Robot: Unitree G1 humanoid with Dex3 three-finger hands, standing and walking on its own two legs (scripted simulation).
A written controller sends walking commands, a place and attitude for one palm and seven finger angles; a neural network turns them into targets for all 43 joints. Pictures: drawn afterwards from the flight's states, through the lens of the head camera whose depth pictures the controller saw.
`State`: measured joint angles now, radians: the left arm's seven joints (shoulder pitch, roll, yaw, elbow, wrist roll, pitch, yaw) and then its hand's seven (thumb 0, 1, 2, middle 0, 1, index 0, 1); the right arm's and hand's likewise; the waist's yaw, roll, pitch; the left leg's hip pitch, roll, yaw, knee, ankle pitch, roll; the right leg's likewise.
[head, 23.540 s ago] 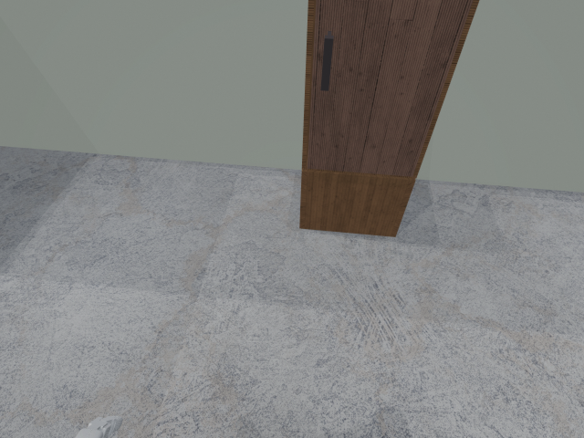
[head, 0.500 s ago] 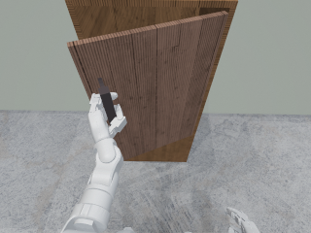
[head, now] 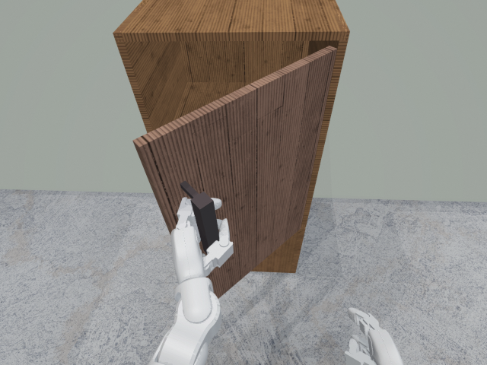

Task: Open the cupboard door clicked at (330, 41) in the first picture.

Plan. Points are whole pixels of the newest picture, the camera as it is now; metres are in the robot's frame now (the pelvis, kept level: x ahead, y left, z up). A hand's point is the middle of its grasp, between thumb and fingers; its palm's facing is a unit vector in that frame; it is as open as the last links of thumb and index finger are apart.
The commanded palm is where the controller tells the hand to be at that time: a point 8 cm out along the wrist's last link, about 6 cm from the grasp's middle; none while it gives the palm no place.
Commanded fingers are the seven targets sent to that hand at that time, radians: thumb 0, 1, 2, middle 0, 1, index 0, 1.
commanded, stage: open thumb and fingers to let go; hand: left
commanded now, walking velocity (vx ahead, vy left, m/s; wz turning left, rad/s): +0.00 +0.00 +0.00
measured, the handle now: (200, 220) +0.34 +0.08 +0.07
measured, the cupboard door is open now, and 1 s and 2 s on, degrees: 45 44 46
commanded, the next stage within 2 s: slide the hand sideways off the handle in 0.76 s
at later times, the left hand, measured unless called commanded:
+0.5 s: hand (213, 237) +0.31 +0.06 +0.07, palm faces +0.31 -0.95 -0.02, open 13.1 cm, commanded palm +0.26 +0.10 +0.07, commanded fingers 0.00 -0.50 0.30 -0.24 -0.85 -0.24 -0.85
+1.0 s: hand (212, 256) +0.28 +0.06 +0.06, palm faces -0.05 -0.99 -0.09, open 15.9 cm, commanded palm +0.25 +0.10 +0.07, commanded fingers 0.00 -0.50 0.30 -0.15 -0.30 -0.15 -0.30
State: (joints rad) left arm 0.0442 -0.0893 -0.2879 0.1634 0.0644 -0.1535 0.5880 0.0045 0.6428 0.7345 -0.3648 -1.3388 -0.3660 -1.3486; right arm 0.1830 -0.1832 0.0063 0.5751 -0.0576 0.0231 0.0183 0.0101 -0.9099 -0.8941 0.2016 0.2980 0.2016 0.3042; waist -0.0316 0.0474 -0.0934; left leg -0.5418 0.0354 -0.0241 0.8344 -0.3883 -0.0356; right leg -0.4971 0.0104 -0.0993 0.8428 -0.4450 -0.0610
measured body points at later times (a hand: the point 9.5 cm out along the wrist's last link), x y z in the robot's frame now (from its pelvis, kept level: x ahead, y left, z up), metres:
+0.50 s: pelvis +0.00 +0.00 +0.00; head +0.02 -0.02 +0.45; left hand +0.28 +0.11 +0.07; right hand +0.17 -0.22 -0.11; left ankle +0.02 +0.15 -0.70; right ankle +0.00 -0.08 -0.70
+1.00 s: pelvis -0.01 +0.02 -0.01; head +0.01 +0.01 +0.44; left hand +0.27 +0.11 +0.07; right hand +0.16 -0.20 -0.10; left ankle +0.02 +0.15 -0.70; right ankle +0.00 -0.08 -0.70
